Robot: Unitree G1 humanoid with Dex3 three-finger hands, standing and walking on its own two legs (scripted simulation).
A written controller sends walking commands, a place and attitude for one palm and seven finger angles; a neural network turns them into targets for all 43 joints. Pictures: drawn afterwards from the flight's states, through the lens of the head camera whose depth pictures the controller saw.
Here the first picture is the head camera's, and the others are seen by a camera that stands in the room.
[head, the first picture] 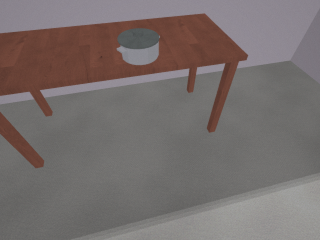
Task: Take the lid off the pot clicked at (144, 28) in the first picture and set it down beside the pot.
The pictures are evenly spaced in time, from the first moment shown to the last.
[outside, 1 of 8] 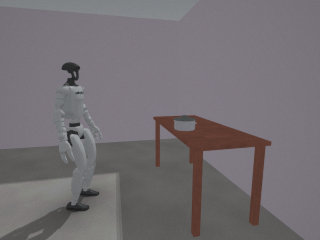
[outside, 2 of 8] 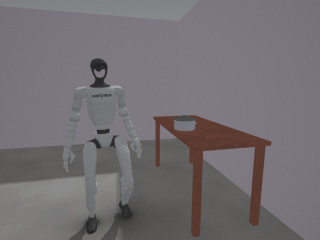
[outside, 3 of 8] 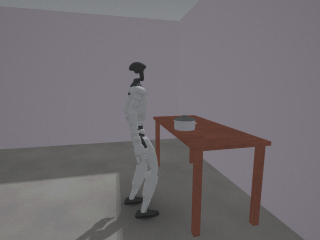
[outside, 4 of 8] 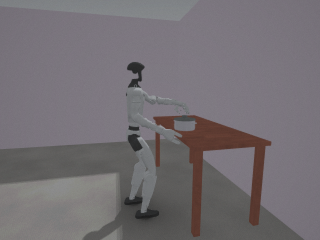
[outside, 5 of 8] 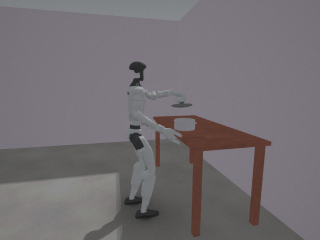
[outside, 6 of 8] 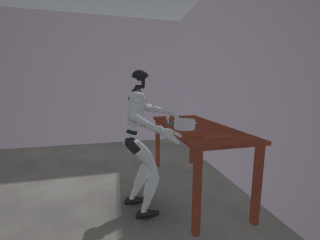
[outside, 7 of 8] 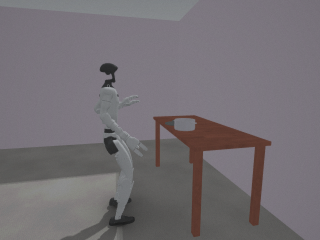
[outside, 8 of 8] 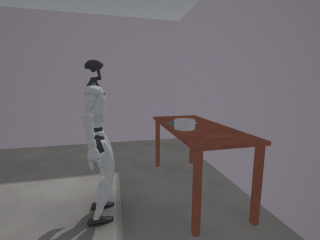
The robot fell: no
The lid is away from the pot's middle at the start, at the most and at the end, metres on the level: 0.00 0.25 0.24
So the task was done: yes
